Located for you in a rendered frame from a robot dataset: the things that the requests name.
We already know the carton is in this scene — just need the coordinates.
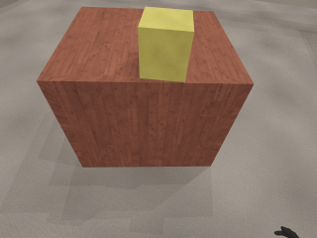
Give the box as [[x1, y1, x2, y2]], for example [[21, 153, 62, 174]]
[[138, 6, 194, 82]]

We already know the pedestal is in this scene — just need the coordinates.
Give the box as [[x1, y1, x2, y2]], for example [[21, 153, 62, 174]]
[[36, 6, 254, 168]]

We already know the right robot hand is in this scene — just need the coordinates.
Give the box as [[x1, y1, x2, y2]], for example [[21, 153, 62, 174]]
[[274, 226, 299, 238]]

